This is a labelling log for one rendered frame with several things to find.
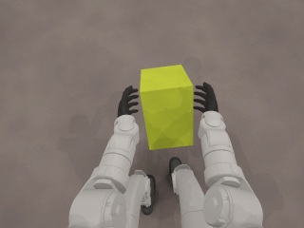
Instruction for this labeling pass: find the left robot upper arm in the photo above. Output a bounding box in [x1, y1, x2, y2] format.
[67, 189, 127, 228]

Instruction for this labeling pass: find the robot foot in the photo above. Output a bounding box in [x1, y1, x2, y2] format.
[142, 174, 156, 216]
[169, 157, 181, 195]

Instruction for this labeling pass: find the robot left forearm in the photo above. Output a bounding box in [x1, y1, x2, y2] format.
[68, 114, 140, 223]

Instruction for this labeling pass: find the left robot foot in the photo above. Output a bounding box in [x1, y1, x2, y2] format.
[142, 174, 156, 216]

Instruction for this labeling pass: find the robot right forearm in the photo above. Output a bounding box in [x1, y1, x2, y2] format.
[198, 110, 263, 218]

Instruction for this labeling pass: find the robot right hand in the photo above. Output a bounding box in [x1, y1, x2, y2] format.
[193, 82, 219, 113]

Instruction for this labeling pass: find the carton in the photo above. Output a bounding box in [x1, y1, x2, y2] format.
[140, 65, 194, 150]

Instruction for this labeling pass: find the robot left hand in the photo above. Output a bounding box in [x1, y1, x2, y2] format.
[117, 85, 139, 118]

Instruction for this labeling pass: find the right robot foot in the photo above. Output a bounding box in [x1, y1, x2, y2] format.
[169, 157, 181, 195]

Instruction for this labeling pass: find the right robot upper arm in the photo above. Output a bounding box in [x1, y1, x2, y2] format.
[202, 184, 263, 228]

